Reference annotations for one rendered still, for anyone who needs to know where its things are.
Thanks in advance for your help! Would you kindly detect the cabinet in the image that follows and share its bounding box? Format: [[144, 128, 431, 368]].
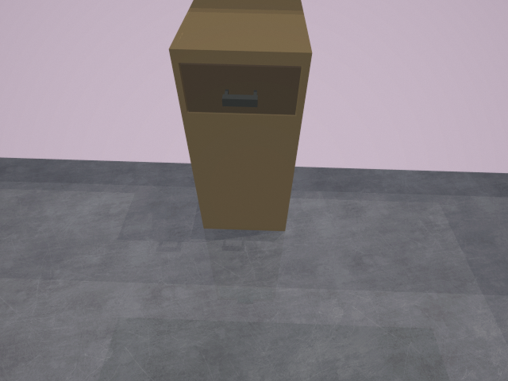
[[169, 0, 312, 231]]

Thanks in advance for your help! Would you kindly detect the drawer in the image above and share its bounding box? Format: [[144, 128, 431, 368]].
[[180, 63, 301, 115]]

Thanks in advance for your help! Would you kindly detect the handle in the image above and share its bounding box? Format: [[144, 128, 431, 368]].
[[222, 90, 258, 107]]

